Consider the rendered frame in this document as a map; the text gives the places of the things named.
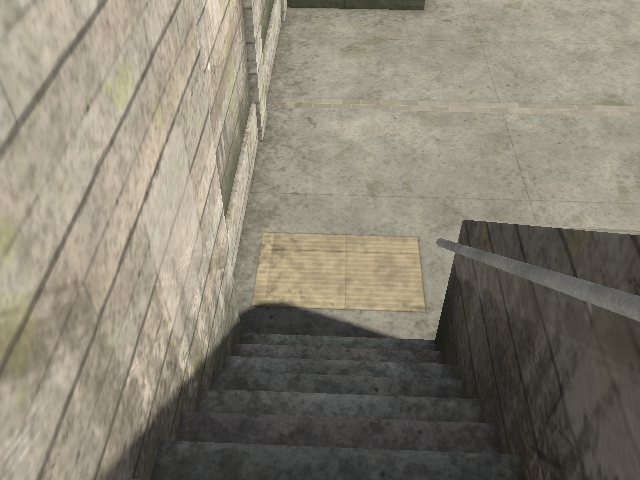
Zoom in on stairs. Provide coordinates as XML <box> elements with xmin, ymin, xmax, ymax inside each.
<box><xmin>130</xmin><ymin>333</ymin><xmax>525</xmax><ymax>480</ymax></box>

